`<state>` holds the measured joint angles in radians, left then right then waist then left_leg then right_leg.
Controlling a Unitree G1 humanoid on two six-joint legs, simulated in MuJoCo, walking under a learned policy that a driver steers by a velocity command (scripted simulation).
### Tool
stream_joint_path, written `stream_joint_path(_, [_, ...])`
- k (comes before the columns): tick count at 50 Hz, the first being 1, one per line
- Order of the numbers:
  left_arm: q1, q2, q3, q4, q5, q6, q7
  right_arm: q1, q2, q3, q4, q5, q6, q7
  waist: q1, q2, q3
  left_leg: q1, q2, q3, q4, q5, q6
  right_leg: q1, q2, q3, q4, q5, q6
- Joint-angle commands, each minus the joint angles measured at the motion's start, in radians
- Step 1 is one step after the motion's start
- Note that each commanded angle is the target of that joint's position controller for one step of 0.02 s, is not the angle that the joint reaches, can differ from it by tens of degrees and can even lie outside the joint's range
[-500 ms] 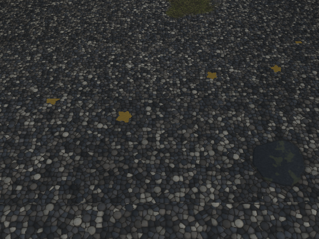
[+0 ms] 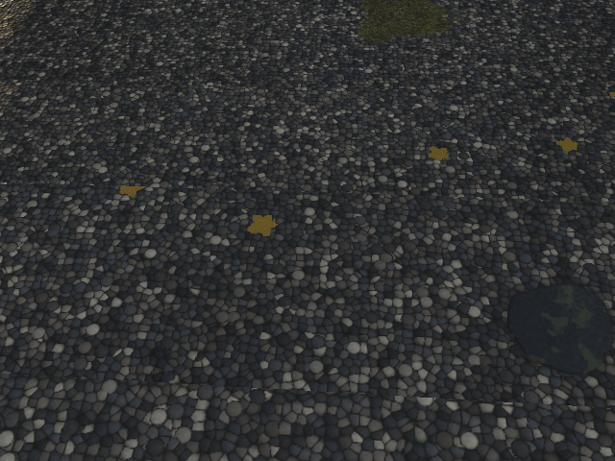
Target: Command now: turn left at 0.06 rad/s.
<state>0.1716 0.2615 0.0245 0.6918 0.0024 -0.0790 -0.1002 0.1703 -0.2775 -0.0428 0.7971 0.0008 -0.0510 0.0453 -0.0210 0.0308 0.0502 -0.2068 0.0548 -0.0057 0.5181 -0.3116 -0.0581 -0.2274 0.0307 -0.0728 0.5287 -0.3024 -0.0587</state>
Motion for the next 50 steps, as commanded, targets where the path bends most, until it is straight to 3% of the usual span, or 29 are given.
stream_joint_path(1, [-0.008, 0.156, 0.053, -0.06, -0.005, -0.021, 0.005, -0.046, -0.127, -0.025, -0.071, 0.006, -0.014, -0.005, 0.015, -0.048, -0.093, -0.05, 0.028, -0.036, -0.06, 0.216, 0.035, 0.085, -0.123, 0.13, -0.068, 0.322, -0.033])
stream_joint_path(3, [-0.006, 0.144, 0.052, -0.056, -0.004, -0.02, 0.004, -0.009, -0.135, -0.025, -0.052, 0.006, -0.008, -0.005, 0.014, -0.048, -0.095, -0.056, 0.017, -0.031, -0.086, 0.123, 0.038, 0.096, -0.118, 0.133, -0.085, 0.226, -0.042])
stream_joint_path(4, [0.022, 0.173, 0.066, -0.049, 0.002, -0.016, 0.012, -0.003, -0.15, -0.031, -0.05, -0.003, -0.003, -0.01, 0.026, -0.052, -0.063, -0.087, 0.005, -0.024, -0.09, -0.003, 0.051, 0.09, -0.123, 0.15, -0.123, 0.022, -0.063])
stream_joint_path(5, [0.076, 0.229, 0.093, -0.034, 0.022, -0.014, 0.031, -0.022, -0.178, -0.043, -0.061, -0.018, 0.0, -0.022, 0.061, -0.083, -0.025, -0.153, -0.02, -0.007, -0.047, -0.149, 0.068, 0.098, -0.155, 0.21, -0.188, -0.23, -0.119])
stream_joint_path(6, [0.138, 0.237, 0.101, -0.013, 0.035, -0.019, 0.053, -0.058, -0.168, -0.042, -0.076, -0.034, -0.002, -0.031, 0.094, -0.125, 0.01, -0.255, -0.033, 0.008, 0.024, -0.173, 0.073, 0.149, -0.245, 0.345, -0.272, -0.386, -0.188])
stream_joint_path(8, [0.216, 0.17, 0.078, 0.012, 0.031, -0.033, 0.098, -0.109, -0.09, -0.014, -0.095, -0.059, -0.02, -0.045, 0.137, -0.181, 0.055, -0.404, -0.003, -0.022, 0.188, -0.151, 0.092, 0.241, -0.416, 0.565, -0.386, -0.433, -0.275])
stream_joint_path(9, [0.231, 0.122, 0.059, 0.019, 0.038, -0.042, 0.115, -0.119, -0.07, -0.007, -0.102, -0.067, -0.029, -0.051, 0.141, -0.181, 0.044, -0.443, 0.015, -0.06, 0.308, -0.208, 0.108, 0.259, -0.439, 0.583, -0.415, -0.377, -0.271])
stream_joint_path(11, [0.161, 0.077, 0.034, 0.017, 0.051, -0.049, 0.134, -0.072, -0.065, -0.01, -0.1, -0.086, -0.04, -0.051, 0.082, -0.14, 0.025, -0.395, 0.013, -0.053, 0.376, -0.201, 0.132, 0.227, -0.368, 0.455, -0.441, -0.278, -0.211])
stream_joint_path(12, [0.112, 0.093, 0.036, 0.009, 0.046, -0.045, 0.137, -0.042, -0.065, -0.012, -0.088, -0.096, -0.039, -0.043, 0.056, -0.115, 0.035, -0.321, 0.0, -0.007, 0.309, -0.173, 0.13, 0.178, -0.311, 0.352, -0.451, -0.247, -0.177])
stream_joint_path(14, [0.064, 0.154, 0.047, 0.003, 0.046, -0.032, 0.132, -0.013, -0.049, -0.012, -0.072, -0.087, -0.03, -0.014, 0.029, -0.119, 0.038, -0.11, -0.033, 0.058, 0.212, -0.112, 0.116, 0.04, -0.234, 0.209, -0.447, -0.172, -0.137])
stream_joint_path(17, [0.073, 0.211, 0.058, 0.032, 0.054, -0.001, 0.101, 0.034, -0.059, -0.011, -0.048, -0.048, -0.045, 0.025, -0.001, -0.089, 0.052, 0.055, -0.047, 0.053, -0.024, 0.129, 0.114, -0.018, -0.253, 0.19, -0.36, -0.175, -0.164])
stream_joint_path(19, [0.109, 0.181, 0.048, 0.063, 0.069, 0.007, 0.083, 0.096, -0.09, -0.018, -0.032, -0.045, -0.076, 0.024, -0.016, -0.074, 0.028, 0.196, -0.067, 0.054, -0.052, 0.119, 0.141, -0.083, -0.244, 0.197, -0.243, -0.195, -0.181])
stream_joint_path(20, [0.141, 0.12, 0.029, 0.088, 0.086, 0.001, 0.078, 0.179, -0.123, -0.03, -0.02, -0.06, -0.091, 0.01, -0.053, -0.021, -0.011, 0.295, -0.01, -0.014, -0.066, 0.115, 0.172, -0.139, -0.192, 0.179, -0.076, -0.169, -0.154])
stream_joint_path(21, [0.132, 0.003, -0.004, 0.048, 0.09, -0.017, 0.063, 0.334, -0.223, -0.053, -0.014, -0.076, -0.102, -0.024, -0.101, 0.192, -0.12, 0.486, 0.238, -0.384, -0.197, 0.11, 0.38, -0.322, -0.015, 0.07, 0.289, -0.184, -0.061])
stream_joint_path(22, [0.064, 0.025, 0.002, 0.028, 0.079, -0.048, 0.041, 0.4, -0.206, -0.044, -0.019, -0.093, -0.105, -0.034, -0.151, 0.181, -0.01, 0.487, 0.367, -0.698, -0.361, -0.037, 0.469, -0.58, 0.045, 0.196, 0.457, -0.228, -0.047])
stream_joint_path(23, [0.024, 0.063, 0.017, 0.047, 0.055, -0.057, 0.05, 0.337, -0.146, -0.032, 0.005, -0.088, -0.102, -0.033, -0.109, 0.112, 0.084, 0.431, 0.346, -0.558, -0.377, -0.197, 0.386, -0.668, -0.019, 0.249, 0.588, -0.136, -0.068])
stream_joint_path(24, [0.055, 0.091, 0.026, 0.081, 0.06, -0.053, 0.064, 0.264, -0.088, -0.016, -0.009, -0.072, -0.092, -0.032, -0.068, 0.089, 0.08, 0.376, 0.295, -0.435, -0.38, -0.215, 0.333, -0.643, -0.048, 0.2, 0.645, -0.078, -0.073])
stream_joint_path(27, [0.091, 0.034, 0.014, 0.107, 0.072, -0.031, 0.048, 0.184, 0.004, 0.033, -0.029, -0.087, -0.073, -0.044, 0.019, 0.032, 0.068, 0.24, 0.239, -0.189, -0.427, 0.126, 0.278, -0.529, -0.093, 0.21, 0.598, 0.109, -0.08])
stream_joint_path(30, [0.019, 0.015, 0.007, 0.094, 0.048, -0.019, 0.009, 0.203, -0.034, 0.026, -0.021, -0.102, -0.074, -0.056, 0.005, 0.03, 0.038, 0.226, 0.189, -0.002, -0.45, 0.345, 0.272, -0.53, -0.091, 0.146, 0.485, 0.281, -0.033])
stream_joint_path(32, [-0.048, -0.002, -0.002, 0.074, 0.052, -0.007, 0.0, 0.255, -0.023, 0.033, 0.014, -0.103, -0.078, -0.047, -0.006, 0.028, 0.032, 0.188, 0.163, 0.088, -0.443, 0.467, 0.272, -0.501, -0.096, 0.097, 0.349, 0.371, 0.001])
stream_joint_path(35, [-0.121, -0.008, -0.012, 0.047, 0.052, 0.015, 0.0, 0.339, -0.049, 0.031, 0.074, -0.096, -0.072, -0.022, -0.019, 0.038, 0.049, 0.197, 0.188, 0.133, -0.429, 0.621, 0.274, -0.469, -0.085, 0.072, 0.203, 0.422, 0.01])
stream_joint_path(41, [-0.198, 0.06, 0.022, 0.032, 0.041, 0.015, 0.013, 0.387, -0.098, 0.012, 0.145, -0.094, -0.054, -0.01, 0.01, 0.057, 0.056, 0.386, 0.216, 0.191, -0.331, 0.903, 0.205, -0.428, -0.015, 0.04, 0.057, 0.284, -0.044])
stream_joint_path(43, [-0.157, 0.092, 0.038, 0.041, 0.028, 0.004, 0.03, 0.408, -0.135, -0.003, 0.153, -0.102, -0.053, -0.019, 0.044, 0.083, 0.034, 0.386, 0.223, 0.225, -0.211, 1.179, 0.173, -0.297, 0.048, -0.011, 0.067, 0.191, -0.063])
stream_joint_path(45, [0.101, 0.157, 0.069, 0.116, 0.007, -0.023, 0.051, 0.362, -0.166, -0.004, 0.132, -0.125, -0.059, -0.017, 0.148, 0.077, -0.083, 0.121, 0.19, 0.249, 0.106, 1.284, 0.093, 0.15, 0.105, 0.007, 0.146, 0.286, -0.132])
stream_joint_path(46, [0.346, 0.156, 0.08, 0.194, 0.007, -0.026, 0.064, 0.446, -0.077, 0.036, 0.11, -0.136, -0.067, -0.015, 0.189, -0.034, -0.321, -0.31, 0.14, 0.192, 0.429, 1.001, -0.027, 0.719, -0.019, 0.283, 0.217, 0.181, -0.282])
stream_joint_path(47, [0.587, 0.127, 0.067, 0.275, 0.031, -0.008, 0.068, 0.317, -0.101, 0.03, 0.109, -0.124, -0.069, 0.028, 0.304, -0.135, -0.399, -0.542, -0.095, 0.146, 0.897, -0.211, -0.093, 0.893, -0.23, 0.677, -0.019, 0.134, -0.415])
stream_joint_path(48, [0.637, 0.174, 0.084, 0.307, 0.065, -0.041, 0.074, 0.12, -0.041, 0.042, 0.024, -0.071, -0.075, 0.042, 0.338, -0.084, -0.264, -0.734, -0.085, -0.085, 0.966, -0.226, -0.004, 0.813, -0.249, 0.733, -0.127, 0.029, -0.33])
stream_joint_path(49, [0.485, 0.187, 0.09, 0.284, 0.052, -0.066, 0.07, -0.01, -0.068, 0.039, -0.013, -0.059, -0.088, 0.022, 0.298, -0.075, -0.024, -0.796, -0.013, -0.146, 0.957, -0.208, -0.004, 0.542, -0.239, 0.672, -0.14, 0.05, -0.279])
stream_joint_path(50, [0.331, 0.109, 0.06, 0.263, 0.039, -0.076, 0.061, 0.035, -0.094, 0.038, -0.022, -0.082, -0.085, -0.009, 0.193, -0.043, -0.055, -0.649, 0.016, -0.159, 0.84, -0.166, 0.024, 0.333, -0.225, 0.619, -0.182, 0.077, -0.292])
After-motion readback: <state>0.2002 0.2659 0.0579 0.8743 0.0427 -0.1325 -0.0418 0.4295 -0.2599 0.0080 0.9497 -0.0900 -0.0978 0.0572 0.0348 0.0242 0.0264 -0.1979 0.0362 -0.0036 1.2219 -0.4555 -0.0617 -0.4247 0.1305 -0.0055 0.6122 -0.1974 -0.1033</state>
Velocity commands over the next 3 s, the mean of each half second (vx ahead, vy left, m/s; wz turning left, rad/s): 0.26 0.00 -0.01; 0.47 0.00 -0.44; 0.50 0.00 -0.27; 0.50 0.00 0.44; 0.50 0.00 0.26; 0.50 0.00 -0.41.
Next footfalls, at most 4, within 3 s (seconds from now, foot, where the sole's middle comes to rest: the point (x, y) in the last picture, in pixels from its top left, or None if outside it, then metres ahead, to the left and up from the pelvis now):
0.40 left None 0.10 0.17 -0.77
0.88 right None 0.45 -0.08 -0.77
1.40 left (303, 346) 0.82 0.06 -0.92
1.90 right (384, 268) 1.07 -0.18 -0.92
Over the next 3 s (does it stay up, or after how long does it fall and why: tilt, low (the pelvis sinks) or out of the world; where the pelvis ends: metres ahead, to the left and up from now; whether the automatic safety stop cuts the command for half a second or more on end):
stays up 1.55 -0.12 -0.29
